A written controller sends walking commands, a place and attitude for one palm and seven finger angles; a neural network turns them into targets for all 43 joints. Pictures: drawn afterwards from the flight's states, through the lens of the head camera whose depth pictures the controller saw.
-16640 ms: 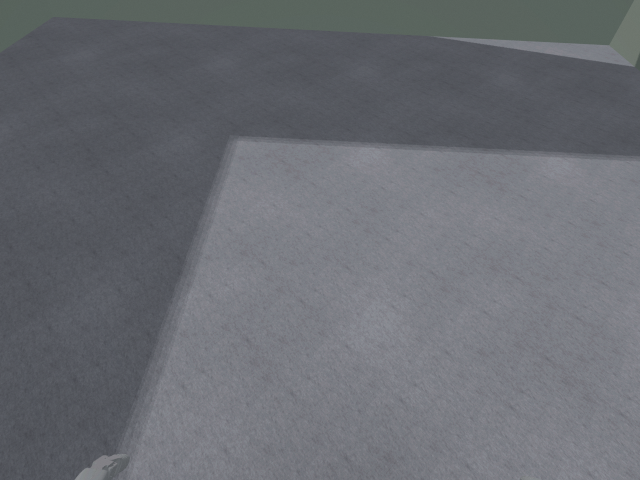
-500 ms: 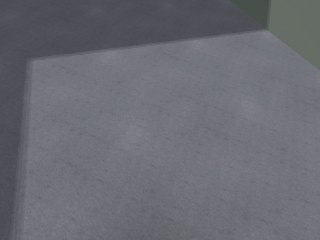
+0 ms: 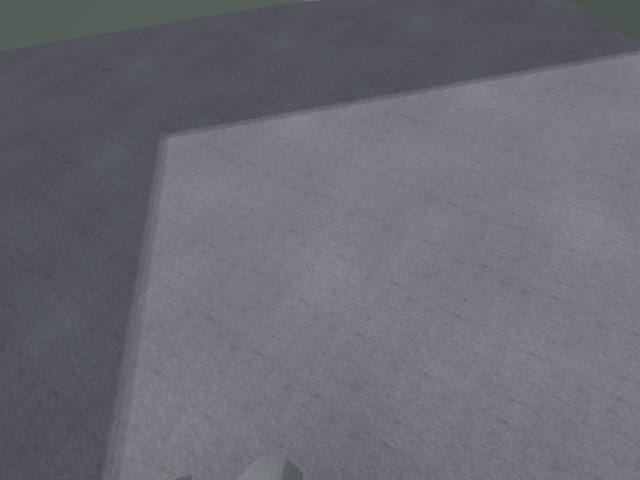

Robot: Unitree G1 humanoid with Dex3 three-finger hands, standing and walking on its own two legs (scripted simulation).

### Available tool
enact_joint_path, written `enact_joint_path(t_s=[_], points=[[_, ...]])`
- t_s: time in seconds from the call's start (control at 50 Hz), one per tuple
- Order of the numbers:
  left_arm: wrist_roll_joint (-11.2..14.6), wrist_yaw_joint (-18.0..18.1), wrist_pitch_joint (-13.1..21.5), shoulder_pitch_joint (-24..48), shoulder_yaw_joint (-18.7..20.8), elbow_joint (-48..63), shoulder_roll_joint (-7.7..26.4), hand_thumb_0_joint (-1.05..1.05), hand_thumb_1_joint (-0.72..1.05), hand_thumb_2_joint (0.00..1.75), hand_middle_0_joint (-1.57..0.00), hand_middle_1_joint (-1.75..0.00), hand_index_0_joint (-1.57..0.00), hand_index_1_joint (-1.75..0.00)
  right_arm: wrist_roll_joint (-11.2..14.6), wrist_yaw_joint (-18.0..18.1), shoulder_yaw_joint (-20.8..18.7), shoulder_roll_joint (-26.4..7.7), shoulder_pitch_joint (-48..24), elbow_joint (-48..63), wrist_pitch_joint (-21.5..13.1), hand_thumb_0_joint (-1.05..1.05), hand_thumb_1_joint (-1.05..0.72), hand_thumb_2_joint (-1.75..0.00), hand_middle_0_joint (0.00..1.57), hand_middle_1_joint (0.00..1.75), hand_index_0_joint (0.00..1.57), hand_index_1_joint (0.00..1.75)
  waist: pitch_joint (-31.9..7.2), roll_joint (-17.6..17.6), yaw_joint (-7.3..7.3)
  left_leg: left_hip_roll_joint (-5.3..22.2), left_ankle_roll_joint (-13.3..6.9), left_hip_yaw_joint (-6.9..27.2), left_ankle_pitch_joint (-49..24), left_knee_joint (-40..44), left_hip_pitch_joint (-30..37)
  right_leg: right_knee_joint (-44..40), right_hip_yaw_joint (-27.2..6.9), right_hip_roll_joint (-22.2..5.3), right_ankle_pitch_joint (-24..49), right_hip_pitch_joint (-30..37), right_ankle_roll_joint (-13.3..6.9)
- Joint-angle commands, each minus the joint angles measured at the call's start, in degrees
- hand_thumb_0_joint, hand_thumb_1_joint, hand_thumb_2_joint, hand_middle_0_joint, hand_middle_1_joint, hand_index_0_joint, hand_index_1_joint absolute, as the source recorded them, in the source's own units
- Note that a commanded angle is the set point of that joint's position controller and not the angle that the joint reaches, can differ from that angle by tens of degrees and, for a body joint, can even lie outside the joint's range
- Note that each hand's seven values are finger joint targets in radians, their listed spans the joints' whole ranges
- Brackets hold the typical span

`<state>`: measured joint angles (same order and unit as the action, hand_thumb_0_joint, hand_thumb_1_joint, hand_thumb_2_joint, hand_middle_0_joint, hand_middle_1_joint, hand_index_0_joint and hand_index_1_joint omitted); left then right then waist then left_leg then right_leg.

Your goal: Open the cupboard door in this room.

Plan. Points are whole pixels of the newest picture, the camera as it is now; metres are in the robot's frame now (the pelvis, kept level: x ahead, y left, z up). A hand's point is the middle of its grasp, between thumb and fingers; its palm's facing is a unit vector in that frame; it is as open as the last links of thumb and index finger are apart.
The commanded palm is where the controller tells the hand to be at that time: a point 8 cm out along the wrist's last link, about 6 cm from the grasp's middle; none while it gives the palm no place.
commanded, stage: turn or walk to find it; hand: left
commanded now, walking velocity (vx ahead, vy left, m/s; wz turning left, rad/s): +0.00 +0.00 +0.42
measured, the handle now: out of the picture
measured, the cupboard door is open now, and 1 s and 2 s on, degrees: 0 0 0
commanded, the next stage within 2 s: stand and wait in 0.66 s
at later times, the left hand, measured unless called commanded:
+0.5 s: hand out of the picture -0.06 +0.26 -0.19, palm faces +0.28 -0.93 -0.23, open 7.4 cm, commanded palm none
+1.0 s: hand out of the picture +0.00 +0.21 -0.14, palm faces +0.39 -0.88 -0.29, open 7.4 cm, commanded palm none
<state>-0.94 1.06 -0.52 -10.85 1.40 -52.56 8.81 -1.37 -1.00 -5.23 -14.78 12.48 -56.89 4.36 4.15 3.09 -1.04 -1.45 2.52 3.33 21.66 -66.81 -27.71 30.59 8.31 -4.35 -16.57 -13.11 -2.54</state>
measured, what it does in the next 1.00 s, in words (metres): steps on the spot, turning left: left foot, then right foot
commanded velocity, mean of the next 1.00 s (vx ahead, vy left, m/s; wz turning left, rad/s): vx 0.00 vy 0.00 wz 0.44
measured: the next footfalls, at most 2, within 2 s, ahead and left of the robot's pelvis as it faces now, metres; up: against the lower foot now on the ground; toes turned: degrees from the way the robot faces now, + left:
left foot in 0.38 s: -0.02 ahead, +0.15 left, +0.00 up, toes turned +15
right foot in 0.90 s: +0.04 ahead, -0.08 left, +0.00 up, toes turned +18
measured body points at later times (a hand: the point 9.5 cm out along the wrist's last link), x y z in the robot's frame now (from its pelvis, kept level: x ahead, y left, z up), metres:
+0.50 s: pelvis -0.03 +0.05 -0.01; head -0.01 +0.08 +0.44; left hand -0.07 +0.31 -0.17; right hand +0.13 -0.16 -0.13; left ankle -0.06 +0.14 -0.74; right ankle -0.02 -0.09 -0.68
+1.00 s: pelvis -0.03 -0.01 +0.00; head +0.01 -0.04 +0.44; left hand -0.02 +0.25 -0.12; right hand +0.08 -0.24 -0.18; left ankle -0.10 +0.12 -0.68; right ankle +0.00 -0.09 -0.74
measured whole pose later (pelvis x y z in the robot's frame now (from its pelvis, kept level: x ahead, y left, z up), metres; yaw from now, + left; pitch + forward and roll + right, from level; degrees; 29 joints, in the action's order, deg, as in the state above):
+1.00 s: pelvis -0.03 -0.01 +0.00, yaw +24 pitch -1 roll +3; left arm -0.7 1.2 -0.3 -7.5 1.4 -51.8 9.3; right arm -1.2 -0.4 -5.0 -13.6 15.0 -57.7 4.2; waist 3.8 2.9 -2.3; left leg -3.7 1.8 4.0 26.2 -56.3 -25.5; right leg 32.1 5.7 -3.4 -18.2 -13.6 -2.3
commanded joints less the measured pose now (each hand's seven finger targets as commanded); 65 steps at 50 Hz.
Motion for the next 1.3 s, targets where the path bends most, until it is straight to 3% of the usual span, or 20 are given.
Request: enact_joint_path(t_s=[0.0,0.22,0.28,0.32,0.34,0.36,0.38,0.44,0.52,0.72,0.82,0.84,0.86,0.88,0.9,0.94,0.96,1.0,1.14,1.28], points=[[0.06,0.99,1.72,-1.49,2.85,3.0,10.58,0.0,0.9,0.9,-0.2,-0.3,-0.2,-0.3,0.07,0.04,-0.58,-2.79,0.82,2.77,-1.0,0.0,-0.9,-0.9,0.2,0.3,0.2,0.3,-3.32,-11.91,1.07,2.79,1.51,-0.2,-2.78,-2.93,-4.51,-13.51,-8.72,-13.06,14.39,5.79,-2.63],[-0.86,0.9,0.94,-7.37,4.08,-0.75,14.35,0.0,0.9,0.9,-0.2,-0.3,-0.2,-0.3,0.96,0.4,1.24,-1.07,-5.84,4.39,-1.92,0.0,-0.9,-0.9,0.2,0.3,0.2,0.3,-5.47,-13.9,4.36,3.68,0.88,-6.13,5.67,20.3,3.78,-9.22,-6.49,-17.63,25.2,9.38,-6.34],[-0.77,0.69,0.6,-6.39,4.25,-1.31,15.02,0.0,0.9,0.9,-0.2,-0.3,-0.2,-0.3,1.12,0.57,1.41,-1.17,-3.84,4.2,-2.51,0.0,-0.9,-0.9,0.2,0.3,0.2,0.3,-6.72,-13.85,3.01,2.96,0.07,-8.31,1.97,29.22,9.34,-6.19,-4.59,-17.52,24.96,7.86,-4.81],[-0.18,0.57,0.12,-4.57,4.3,-1.21,14.41,0.0,0.9,0.9,-0.2,-0.3,-0.2,-0.3,0.91,0.49,1.05,-2.32,-0.3,3.4,-3.05,0.0,-0.9,-0.9,0.2,0.3,0.2,0.3,-7.18,-10.44,0.37,3.55,-0.85,-8.29,-8.77,40.65,19.05,-0.92,-0.75,-15.6,17.14,0.96,-0.71],[0.24,0.45,-0.31,-4.78,3.97,-0.67,12.24,0.0,0.9,0.9,-0.2,-0.3,-0.2,-0.3,0.77,0.48,0.4,-5.84,1.42,3.26,-3.64,0.0,-0.9,-0.9,0.2,0.3,0.2,0.3,-8.18,-0.27,-0.77,9.7,-3.09,0.99,-13.31,46.74,25.71,8.7,1.79,-11.16,7.46,-6.98,2.45],[0.45,0.14,-0.7,-3.46,2.83,1.59,8.36,0.0,0.9,0.9,-0.2,-0.3,-0.2,-0.3,0.32,0.88,-0.93,-11.29,3.43,3.48,-3.75,0.0,-0.9,-0.9,0.2,0.3,0.2,0.3,-6.05,15.81,-1.97,23.03,-9.24,17.84,-29.89,50.1,27.91,20.33,3.12,-3.51,-17.88,-19.78,6.84],[0.0,0.41,-1.46,-0.52,2.57,2.35,9.08,0.0,0.9,0.9,-0.2,-0.3,-0.2,-0.3,0.24,1.2,-1.07,-12.7,4.31,2.76,-3.08,0.0,-0.9,-0.9,0.2,0.3,0.2,0.3,-5.29,11.37,-2.87,26.14,-13.29,16.59,-30.45,50.33,22.83,27.14,-2.28,-3.31,-20.2,-18.03,6.15],[-0.19,-0.27,-1.94,0.69,3.35,0.41,10.07,0.0,0.9,0.9,-0.2,-0.3,-0.2,-0.3,0.14,2.21,0.28,-8.1,-3.19,4.1,-3.36,0.0,-0.9,-0.9,0.2,0.3,0.2,0.3,-0.89,9.2,0.13,18.14,-11.32,10.6,-24.03,50.59,17.37,32.96,-6.38,-3.35,-10.08,-19.02,6.3],[0.0,-0.46,-1.54,-1.78,3.17,-0.99,9.68,0.0,0.9,0.9,-0.2,-0.3,-0.2,-0.3,0.56,2.23,0.56,-7.36,-2.57,4.42,-4.2,0.0,-0.9,-0.9,0.2,0.3,0.2,0.3,-3.86,4.4,1.13,14.31,-10.44,6.18,-33.05,48.82,21.98,33.92,-6.42,-1.95,-4.92,-18.39,7.61],[0.56,0.21,-1.22,5.21,2.37,2.77,8.07,0.0,0.9,0.9,-0.2,-0.3,-0.2,-0.3,-0.06,2.15,-0.44,-7.28,2.69,3.5,-3.83,0.0,-0.9,-0.9,0.2,0.3,0.2,0.3,-5.76,5.63,-1.35,15.27,-13.02,13.59,-38.02,45.84,23.56,20.03,-7.34,0.06,-10.17,-14.28,7.8],[0.99,0.3,-0.26,0.18,2.59,2.07,8.28,0.0,0.9,0.9,-0.2,-0.3,-0.2,-0.3,0.06,1.83,-0.95,-7.52,0.28,4.37,-3.35,0.0,-0.9,-0.9,0.2,0.3,0.2,0.3,-8.19,5.38,1.37,11.54,-10.34,15.12,-35.08,41.46,16.47,0.27,-5.44,2.85,-0.73,-0.21,6.53],[0.89,0.42,0.27,-1.77,2.8,1.63,9.38,0.0,0.9,0.9,-0.2,-0.3,-0.2,-0.3,0.44,1.69,-1.02,-6.76,-0.1,4.49,-3.35,0.0,-0.9,-0.9,0.2,0.3,0.2,0.3,-8.99,2.92,2.48,9.49,-8.13,14.3,-30.0,38.93,12.66,-7.76,-5.85,1.88,5.76,6.21,6.25],[0.37,0.79,0.91,-4.01,3.38,1.26,12.49,0.0,0.9,0.9,-0.2,-0.3,-0.2,-0.3,0.92,1.35,-0.69,-4.29,0.65,4.94,-3.49,0.0,-0.9,-0.9,0.2,0.3,0.2,0.3,-10.93,-4.27,3.27,5.74,-4.82,10.49,-17.8,33.57,4.38,-12.08,-12.31,-5.96,9.59,15.92,4.41],[-0.41,1.22,1.21,-5.5,4.43,1.18,17.31,0.0,0.9,0.9,-0.2,-0.3,-0.2,-0.3,0.95,1.08,-0.06,-0.97,-0.08,6.58,-3.57,0.0,-0.9,-0.9,0.2,0.3,0.2,0.3,-9.81,-19.37,4.2,-2.46,-0.81,0.45,7.04,21.31,-5.91,-12.49,-25.47,-20.34,18.41,19.18,-1.76],[-0.02,1.21,0.9,-5.47,4.07,1.92,17.61,0.0,0.9,0.9,-0.2,-0.3,-0.2,-0.3,0.55,1.34,-0.84,-3.46,-1.19,6.87,-2.89,0.0,-0.9,-0.9,0.2,0.3,0.2,0.3,-8.52,-16.11,4.44,-1.4,-0.83,1.55,13.56,9.92,-4.72,-12.79,-26.17,-24.76,21.92,10.49,-6.62],[0.3,1.52,0.76,1.79,3.9,3.61,13.55,0.0,0.9,0.9,-0.2,-0.3,-0.2,-0.3,0.13,0.92,-1.44,-3.66,0.85,4.53,-1.29,0.0,-0.9,-0.9,0.2,0.3,0.2,0.3,-2.92,-13.36,0.93,1.0,-0.77,3.37,7.11,-0.77,-4.15,-15.72,-20.7,-19.4,8.81,1.36,-5.65],[0.29,1.3,0.75,3.88,3.23,4.25,12.3,0.0,0.9,0.9,-0.2,-0.3,-0.2,-0.3,-0.03,0.49,-1.31,-3.27,1.5,3.27,-1.02,0.0,-0.9,-0.9,0.2,0.3,0.2,0.3,-0.62,-10.15,-0.1,1.91,-0.35,2.12,3.52,-3.46,-4.16,-15.05,-16.21,-16.45,7.78,-0.12,-4.17],[0.27,0.97,1.3,3.86,2.67,4.43,10.63,0.0,0.9,0.9,-0.2,-0.3,-0.2,-0.3,-0.07,0.05,-1.02,-2.35,3.77,2.37,-0.85,0.0,-0.9,-0.9,0.2,0.3,0.2,0.3,-0.25,-10.67,-0.99,2.09,0.69,0.45,-1.34,-5.24,-4.73,-14.04,-9.79,-13.12,11.41,0.65,-2.28],[-0.07,1.01,1.56,-3.86,3.13,1.9,11.21,0.0,0.9,0.9,-0.2,-0.3,-0.2,-0.3,0.08,0.03,-0.6,-2.66,-1.1,3.45,-0.7,0.0,-0.9,-0.9,0.2,0.3,0.2,0.3,-1.77,-12.25,2.14,3.86,2.55,-1.19,-0.91,-0.21,-5.76,-12.73,-7.91,-15.16,18.64,7.54,-3.57],[-0.86,0.85,0.87,-6.22,3.92,0.66,14.33,0.0,0.9,0.9,-0.2,-0.3,-0.2,-0.3,0.71,-0.01,0.72,-1.77,-6.56,5.47,-1.44,0.0,-0.9,-0.9,0.2,0.3,0.2,0.3,-3.57,-14.15,3.76,4.16,1.57,-5.82,4.77,16.45,1.05,-9.52,-5.16,-17.63,24.55,8.65,-5.65]])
